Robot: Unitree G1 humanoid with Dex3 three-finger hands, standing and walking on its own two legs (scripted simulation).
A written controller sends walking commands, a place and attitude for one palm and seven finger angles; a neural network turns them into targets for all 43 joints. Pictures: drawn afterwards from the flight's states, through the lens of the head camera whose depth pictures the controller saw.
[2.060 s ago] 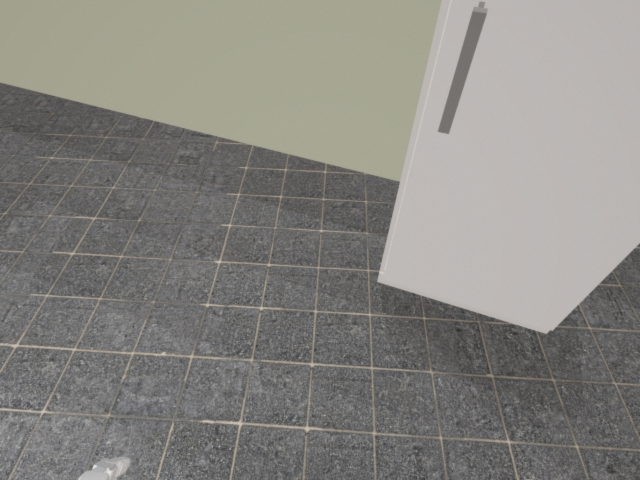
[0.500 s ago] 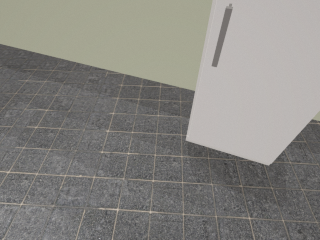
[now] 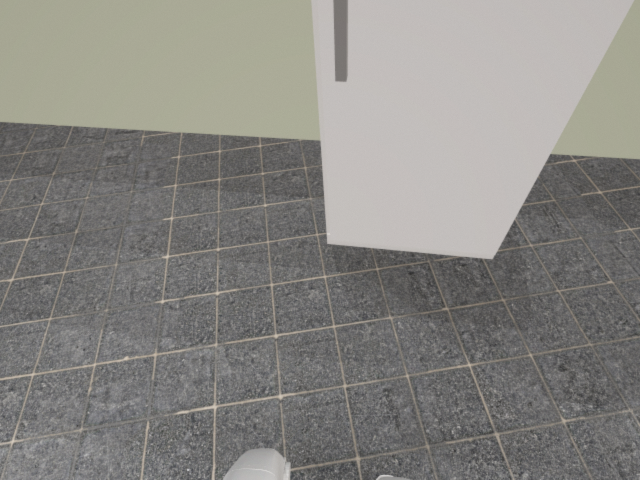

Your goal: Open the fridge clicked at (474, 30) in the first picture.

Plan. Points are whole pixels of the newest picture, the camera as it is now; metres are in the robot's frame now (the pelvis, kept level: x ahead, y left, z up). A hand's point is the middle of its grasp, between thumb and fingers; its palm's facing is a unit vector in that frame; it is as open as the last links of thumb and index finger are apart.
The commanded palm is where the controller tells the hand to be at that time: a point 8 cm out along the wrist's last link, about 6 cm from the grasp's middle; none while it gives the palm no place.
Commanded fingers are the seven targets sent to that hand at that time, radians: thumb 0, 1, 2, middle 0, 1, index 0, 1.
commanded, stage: walk to a spot facing it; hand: left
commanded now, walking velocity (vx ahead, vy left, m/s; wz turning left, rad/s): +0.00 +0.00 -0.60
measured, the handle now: (342, 15) +0.90 +0.03 +0.12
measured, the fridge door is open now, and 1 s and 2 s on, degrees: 0 0 0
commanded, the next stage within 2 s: turn to face it in 1.04 s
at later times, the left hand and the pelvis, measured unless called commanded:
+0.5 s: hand out of the picture +0.09 +0.25 -0.16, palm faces -0.19 -0.96 -0.23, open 7.4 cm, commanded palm none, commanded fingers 0.00 0.90 0.90 -0.20 -0.30 -0.20 -0.30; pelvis -0.02 +0.05 +0.01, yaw -16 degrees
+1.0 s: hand (280, 423) +0.21 +0.09 -0.15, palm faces -0.59 -0.78 -0.23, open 7.4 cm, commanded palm none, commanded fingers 0.00 0.90 0.90 -0.20 -0.30 -0.20 -0.30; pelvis -0.01 +0.01 +0.00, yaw -36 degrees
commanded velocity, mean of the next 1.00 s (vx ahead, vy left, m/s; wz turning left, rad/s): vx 0.10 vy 0.00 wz -0.57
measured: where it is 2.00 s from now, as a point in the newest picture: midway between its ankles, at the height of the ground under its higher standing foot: outside the picture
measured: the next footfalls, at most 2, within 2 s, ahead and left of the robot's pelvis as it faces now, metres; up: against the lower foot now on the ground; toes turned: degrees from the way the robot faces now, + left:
left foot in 0.46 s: +0.04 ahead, +0.15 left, +0.00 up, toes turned -16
right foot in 0.94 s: -0.05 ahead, -0.09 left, +0.00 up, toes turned -41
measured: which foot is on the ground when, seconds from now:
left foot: up 0.00-0.44, down 0.46-0.94, up 0.96-1.00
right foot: down 0.00-0.46, up 0.48-0.92, down 0.94-1.00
